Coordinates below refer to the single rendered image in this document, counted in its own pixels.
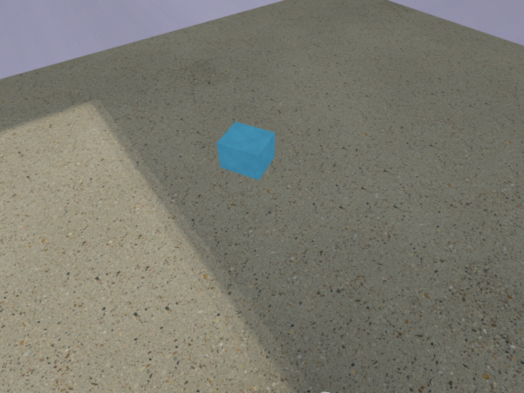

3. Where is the carton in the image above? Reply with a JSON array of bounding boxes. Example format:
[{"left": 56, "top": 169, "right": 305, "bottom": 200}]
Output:
[{"left": 217, "top": 122, "right": 275, "bottom": 180}]

